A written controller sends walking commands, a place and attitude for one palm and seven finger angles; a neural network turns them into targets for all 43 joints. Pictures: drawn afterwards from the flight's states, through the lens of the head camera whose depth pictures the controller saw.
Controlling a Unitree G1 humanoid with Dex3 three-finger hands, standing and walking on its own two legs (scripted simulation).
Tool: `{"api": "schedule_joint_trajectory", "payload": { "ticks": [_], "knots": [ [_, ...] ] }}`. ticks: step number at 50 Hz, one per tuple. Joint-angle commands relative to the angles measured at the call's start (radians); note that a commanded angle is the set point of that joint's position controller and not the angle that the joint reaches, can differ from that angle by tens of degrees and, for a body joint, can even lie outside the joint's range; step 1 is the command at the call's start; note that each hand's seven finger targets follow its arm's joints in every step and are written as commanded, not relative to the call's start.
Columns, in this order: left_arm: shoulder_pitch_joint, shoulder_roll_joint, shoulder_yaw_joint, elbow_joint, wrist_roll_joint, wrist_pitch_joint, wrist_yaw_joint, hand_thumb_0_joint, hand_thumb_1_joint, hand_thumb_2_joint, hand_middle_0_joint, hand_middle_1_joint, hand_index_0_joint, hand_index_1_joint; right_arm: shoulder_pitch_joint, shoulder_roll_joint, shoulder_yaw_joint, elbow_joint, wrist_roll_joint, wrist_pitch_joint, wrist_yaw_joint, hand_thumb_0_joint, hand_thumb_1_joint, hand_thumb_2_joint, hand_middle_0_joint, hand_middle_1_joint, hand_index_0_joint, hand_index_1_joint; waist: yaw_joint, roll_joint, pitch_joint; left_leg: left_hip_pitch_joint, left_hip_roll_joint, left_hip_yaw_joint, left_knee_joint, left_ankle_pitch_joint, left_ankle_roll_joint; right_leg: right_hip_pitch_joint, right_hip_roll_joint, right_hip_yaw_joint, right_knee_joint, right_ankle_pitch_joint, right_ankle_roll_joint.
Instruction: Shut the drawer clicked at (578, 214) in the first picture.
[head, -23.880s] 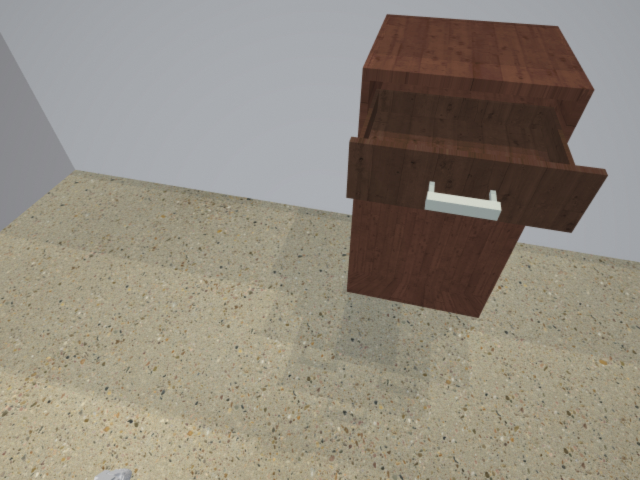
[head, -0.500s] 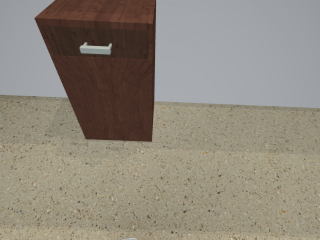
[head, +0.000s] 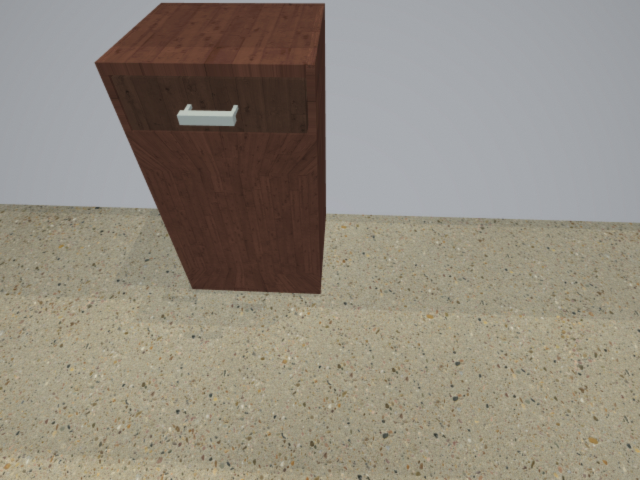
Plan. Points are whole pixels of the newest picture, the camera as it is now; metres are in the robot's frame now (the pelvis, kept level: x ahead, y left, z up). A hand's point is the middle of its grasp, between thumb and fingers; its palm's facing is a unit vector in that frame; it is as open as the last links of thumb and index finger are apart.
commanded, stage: let the arm hang, fingers relaxed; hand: left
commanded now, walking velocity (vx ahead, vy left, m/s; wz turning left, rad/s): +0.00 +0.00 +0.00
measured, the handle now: (209, 113) +0.88 +0.32 +0.01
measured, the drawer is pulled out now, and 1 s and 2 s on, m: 0.00 0.00 0.00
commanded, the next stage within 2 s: look to check the result in 0.34 s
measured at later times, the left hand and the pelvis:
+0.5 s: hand out of the picture +0.02 +0.16 -0.17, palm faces +0.05 -0.98 -0.22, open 7.3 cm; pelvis +0.03 -0.02 +0.00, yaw +0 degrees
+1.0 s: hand out of the picture +0.02 +0.14 -0.17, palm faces +0.05 -0.98 -0.20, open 7.4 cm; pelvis +0.03 -0.03 +0.00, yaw -1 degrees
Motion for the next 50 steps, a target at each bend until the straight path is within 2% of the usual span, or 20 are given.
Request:
{"api": "schedule_joint_trajectory", "payload": {
  "ticks": [1,3,5,6,8,11,13,15,26,32,37,41,44,50],
  "knots": [
    [-0.009,0.1,0.015,-0.045,0.002,-0.017,0.009,0.0,0.9,0.9,-0.2,-0.3,-0.2,-0.3,0.08,-0.082,-0.01,-0.005,0.003,-0.015,-0.01,0.0,-0.9,-0.9,0.2,0.3,0.2,0.3,-0.021,-0.065,0.139,0.085,0.073,-0.07,-0.095,-0.054,0.029,-0.257,-0.094,0.083,-0.174,-0.142,-0.063],
    [0.014,0.084,0.016,-0.035,-0.001,-0.016,0.009,0.0,0.9,0.9,-0.2,-0.3,-0.2,-0.3,0.057,-0.084,-0.005,-0.001,0.002,-0.025,-0.015,0.0,-0.9,-0.9,0.2,0.3,0.2,0.3,0.002,0.01,0.132,0.038,0.091,-0.112,-0.162,-0.057,0.042,-0.171,-0.072,0.066,-0.127,-0.052,-0.048],
    [0.03,0.078,0.019,-0.027,-0.002,-0.018,0.009,0.0,0.9,0.9,-0.2,-0.3,-0.2,-0.3,0.042,-0.086,-0.005,-0.004,0.004,-0.031,-0.019,0.0,-0.9,-0.9,0.2,0.3,0.2,0.3,0.014,0.022,0.104,0.02,0.091,-0.123,-0.181,-0.052,0.046,-0.107,-0.071,0.065,-0.123,-0.002,-0.044],
    [0.031,0.079,0.019,-0.025,-0.001,-0.02,0.011,0.0,0.9,0.9,-0.2,-0.3,-0.2,-0.3,0.04,-0.086,-0.005,-0.005,0.005,-0.033,-0.02,0.0,-0.9,-0.9,0.2,0.3,0.2,0.3,0.019,0.001,0.086,0.027,0.09,-0.116,-0.168,-0.01,0.046,-0.082,-0.074,0.062,-0.126,0.026,-0.044],
    [0.022,0.064,0.021,-0.028,-0.002,-0.023,0.011,0.0,0.9,0.9,-0.2,-0.3,-0.2,-0.3,0.048,-0.073,-0.006,-0.001,0.004,-0.038,-0.022,0.0,-0.9,-0.9,0.2,0.3,0.2,0.3,0.014,-0.001,0.046,0.063,0.085,-0.096,-0.153,0.041,0.04,-0.068,-0.083,0.062,-0.127,0.051,-0.043],
    [0.007,0.059,0.022,-0.034,-0.002,-0.026,0.013,0.0,0.9,0.9,-0.2,-0.3,-0.2,-0.3,0.059,-0.062,-0.007,0.003,0.006,-0.038,-0.023,0.0,-0.9,-0.9,0.2,0.3,0.2,0.3,0.009,-0.023,0.022,0.09,0.08,-0.076,-0.122,0.1,0.033,-0.057,-0.088,0.059,-0.141,0.088,-0.043],
    [-0.007,0.048,0.023,-0.038,-0.003,-0.028,0.015,0.0,0.9,0.9,-0.2,-0.3,-0.2,-0.3,0.058,-0.052,-0.007,0.009,0.005,-0.038,-0.025,0.0,-0.9,-0.9,0.2,0.3,0.2,0.3,0.005,-0.032,0.023,0.101,0.079,-0.066,-0.111,0.128,0.029,-0.059,-0.094,0.061,-0.145,0.116,-0.044],
    [-0.016,0.046,0.023,-0.037,-0.004,-0.026,0.015,0.0,0.9,0.9,-0.2,-0.3,-0.2,-0.3,0.062,-0.048,-0.007,0.012,0.006,-0.036,-0.026,0.0,-0.9,-0.9,0.2,0.3,0.2,0.3,0.001,-0.011,0.04,0.097,0.079,-0.064,-0.111,0.128,0.027,-0.063,-0.092,0.058,-0.148,0.116,-0.044],
    [-0.007,0.043,0.022,-0.036,-0.003,-0.03,0.021,0.0,0.9,0.9,-0.2,-0.3,-0.2,-0.3,0.047,-0.056,-0.012,0.01,0.008,-0.03,-0.029,0.0,-0.9,-0.9,0.2,0.3,0.2,0.3,-0.005,-0.084,0.04,0.132,0.086,-0.036,-0.072,0.16,0.026,-0.06,-0.099,0.067,-0.167,0.216,-0.042],
    [-0.003,0.044,0.02,-0.031,-0.003,-0.029,0.02,0.0,0.9,0.9,-0.2,-0.3,-0.2,-0.3,0.035,-0.058,-0.009,0.015,0.007,-0.03,-0.029,0.0,-0.9,-0.9,0.2,0.3,0.2,0.3,-0.007,-0.047,0.047,0.143,0.088,-0.035,-0.081,0.15,0.024,-0.065,-0.098,0.075,-0.17,0.195,-0.045],
    [0.0,0.047,0.02,-0.029,-0.003,-0.03,0.019,0.0,0.9,0.9,-0.2,-0.3,-0.2,-0.3,0.028,-0.062,-0.009,0.014,0.009,-0.03,-0.031,0.0,-0.9,-0.9,0.2,0.3,0.2,0.3,-0.006,-0.064,0.059,0.137,0.09,-0.032,-0.082,0.15,0.022,-0.06,-0.096,0.074,-0.179,0.211,-0.041],
    [0.003,0.047,0.021,-0.028,-0.003,-0.03,0.019,0.0,0.9,0.9,-0.2,-0.3,-0.2,-0.3,0.025,-0.068,-0.009,0.013,0.009,-0.032,-0.032,0.0,-0.9,-0.9,0.2,0.3,0.2,0.3,-0.004,-0.045,0.044,0.147,0.091,-0.032,-0.079,0.165,0.023,-0.047,-0.096,0.071,-0.176,0.224,-0.041],
    [0.005,0.046,0.02,-0.027,-0.004,-0.032,0.019,0.0,0.9,0.9,-0.2,-0.3,-0.2,-0.3,0.022,-0.066,-0.008,0.013,0.008,-0.032,-0.033,0.0,-0.9,-0.9,0.2,0.3,0.2,0.3,-0.003,-0.063,0.05,0.147,0.091,-0.028,-0.078,0.167,0.022,-0.046,-0.098,0.073,-0.18,0.256,-0.038],
    [-0.009,0.047,0.023,-0.031,-0.005,-0.03,0.018,0.0,0.9,0.9,-0.2,-0.3,-0.2,-0.3,0.022,-0.068,-0.008,0.016,0.007,-0.032,-0.033,0.0,-0.9,-0.9,0.2,0.3,0.2,0.3,-0.005,-0.04,0.061,0.142,0.093,-0.031,-0.091,0.149,0.02,-0.048,-0.094,0.077,-0.184,0.213,-0.043]
  ]
}}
